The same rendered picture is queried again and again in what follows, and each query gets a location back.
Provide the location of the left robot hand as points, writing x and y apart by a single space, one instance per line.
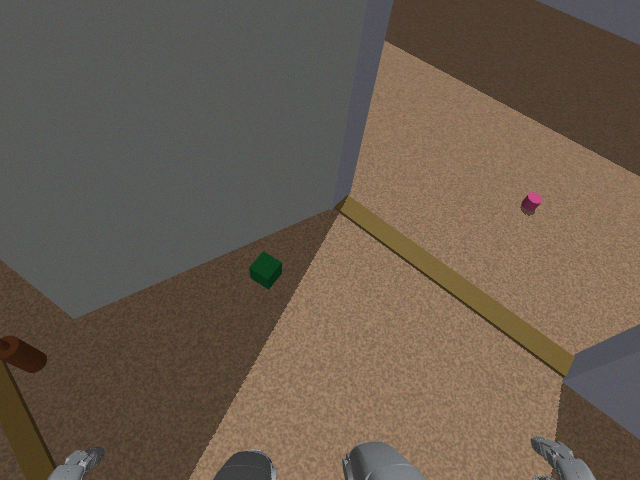
78 464

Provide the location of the right robot hand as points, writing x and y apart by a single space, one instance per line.
561 459

